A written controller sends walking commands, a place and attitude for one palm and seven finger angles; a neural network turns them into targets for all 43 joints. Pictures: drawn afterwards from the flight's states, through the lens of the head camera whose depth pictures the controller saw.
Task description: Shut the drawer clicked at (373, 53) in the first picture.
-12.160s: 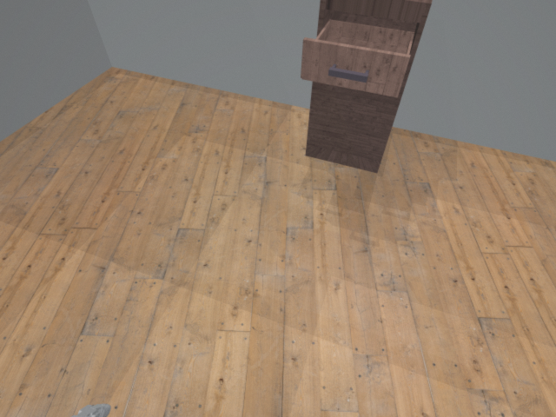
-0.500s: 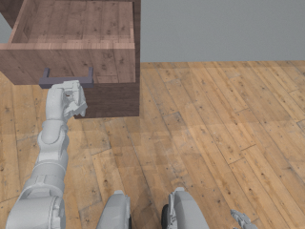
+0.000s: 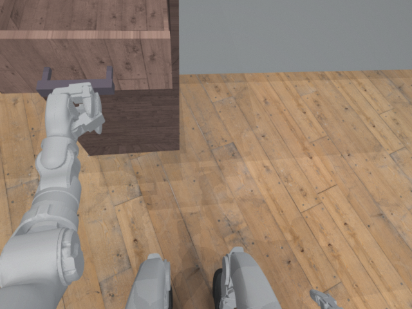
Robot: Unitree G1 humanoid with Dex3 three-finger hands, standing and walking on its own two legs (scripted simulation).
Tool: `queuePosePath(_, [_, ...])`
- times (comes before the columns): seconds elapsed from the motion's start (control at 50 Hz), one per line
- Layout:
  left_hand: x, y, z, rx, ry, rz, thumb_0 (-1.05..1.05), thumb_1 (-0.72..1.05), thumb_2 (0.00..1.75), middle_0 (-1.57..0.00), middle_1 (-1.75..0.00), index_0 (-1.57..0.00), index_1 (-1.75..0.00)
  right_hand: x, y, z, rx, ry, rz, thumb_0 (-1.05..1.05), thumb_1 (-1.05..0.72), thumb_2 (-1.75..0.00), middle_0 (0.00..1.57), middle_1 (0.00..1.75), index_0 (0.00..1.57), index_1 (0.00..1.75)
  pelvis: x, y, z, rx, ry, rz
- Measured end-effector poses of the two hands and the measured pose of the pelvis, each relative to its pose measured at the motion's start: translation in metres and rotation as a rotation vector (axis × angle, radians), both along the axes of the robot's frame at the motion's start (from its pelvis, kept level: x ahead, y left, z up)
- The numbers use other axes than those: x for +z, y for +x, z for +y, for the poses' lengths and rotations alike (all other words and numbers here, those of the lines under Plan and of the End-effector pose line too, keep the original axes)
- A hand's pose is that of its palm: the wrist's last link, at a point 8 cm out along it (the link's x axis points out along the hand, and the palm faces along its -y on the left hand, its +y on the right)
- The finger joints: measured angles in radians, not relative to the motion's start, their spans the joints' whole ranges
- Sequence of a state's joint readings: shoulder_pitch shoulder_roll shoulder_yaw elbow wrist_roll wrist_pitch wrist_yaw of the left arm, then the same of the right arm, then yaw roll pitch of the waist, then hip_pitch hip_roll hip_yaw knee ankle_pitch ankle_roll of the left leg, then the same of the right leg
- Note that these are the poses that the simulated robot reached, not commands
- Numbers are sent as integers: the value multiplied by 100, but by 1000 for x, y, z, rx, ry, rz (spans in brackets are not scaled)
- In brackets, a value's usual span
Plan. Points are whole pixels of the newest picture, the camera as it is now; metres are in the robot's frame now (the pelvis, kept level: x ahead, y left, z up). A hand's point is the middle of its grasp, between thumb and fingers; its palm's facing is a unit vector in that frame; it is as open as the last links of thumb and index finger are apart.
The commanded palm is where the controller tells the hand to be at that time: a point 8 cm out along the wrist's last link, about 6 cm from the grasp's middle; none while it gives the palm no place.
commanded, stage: push the drawer shut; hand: left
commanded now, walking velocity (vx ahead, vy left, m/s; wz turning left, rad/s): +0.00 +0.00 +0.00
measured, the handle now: (78, 79) +0.54 +0.23 +0.04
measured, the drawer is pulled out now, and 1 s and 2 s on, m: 0.14 0.02 0.00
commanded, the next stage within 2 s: pull the fist back off the drawer in 1.44 s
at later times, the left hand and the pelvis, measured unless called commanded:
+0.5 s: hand (102, 87) +0.53 +0.19 +0.03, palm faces +0.07 -1.00 -0.04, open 3.2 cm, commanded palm +0.53 +0.22 +0.04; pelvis -0.01 +0.00 -0.01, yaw -1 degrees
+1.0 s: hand (102, 63) +0.59 +0.20 +0.03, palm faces +0.07 -1.00 -0.04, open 3.4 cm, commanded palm +0.59 +0.21 +0.04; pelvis -0.01 +0.01 -0.02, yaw -3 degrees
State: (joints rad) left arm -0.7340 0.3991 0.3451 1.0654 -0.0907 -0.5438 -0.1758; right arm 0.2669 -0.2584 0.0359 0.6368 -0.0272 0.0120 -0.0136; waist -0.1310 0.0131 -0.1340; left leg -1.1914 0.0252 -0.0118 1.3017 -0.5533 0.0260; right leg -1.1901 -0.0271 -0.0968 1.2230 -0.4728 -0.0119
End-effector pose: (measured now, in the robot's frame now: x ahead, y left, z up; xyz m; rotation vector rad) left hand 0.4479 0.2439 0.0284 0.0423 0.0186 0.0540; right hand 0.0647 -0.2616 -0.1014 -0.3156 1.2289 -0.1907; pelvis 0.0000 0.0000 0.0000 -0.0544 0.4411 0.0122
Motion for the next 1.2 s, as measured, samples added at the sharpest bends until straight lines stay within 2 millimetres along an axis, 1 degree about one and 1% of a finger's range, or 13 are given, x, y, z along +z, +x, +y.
queuePosePath(0.1, [0,13,3,0,-2,3,-3,71,91,-140,-160,-140,-160,-1,-9,-2,-8,-11,24,1,-90,-89,21,30,21,30,-3,-2,0,1,-6,13])
queuePosePath(0.22, [2,27,2,6,-4,3,-1,72,92,-140,-160,-140,-160,-2,-27,-3,-23,-16,72,0,-90,-89,21,30,21,30,-6,-4,1,1,-10,28])
queuePosePath(0.4, [4,45,-1,13,-5,9,2,76,93,-140,-160,-140,-160,-1,-54,-1,-56,-15,139,0,-90,-89,21,30,21,30,-8,-5,1,-4,-17,44])
queuePosePath(0.54, [5,61,-1,17,-3,11,4,76,94,-140,-160,-140,-160,-1,-70,1,-75,-19,175,0,-90,-89,21,30,21,30,-11,-7,2,-6,-23,60])
queuePosePath(0.82, [7,95,2,15,-1,20,5,76,94,-140,-160,-140,-160,0,-92,6,-100,-31,236,0,-90,-89,21,30,21,30,-19,-10,4,-12,-38,104])
queuePosePath(1.2, [10,135,8,16,-5,36,7,73,92,-140,-160,-140,-160,6,-121,22,-150,-32,327,0,-90,-89,21,30,21,30,-25,-8,8,-19,-60,153])
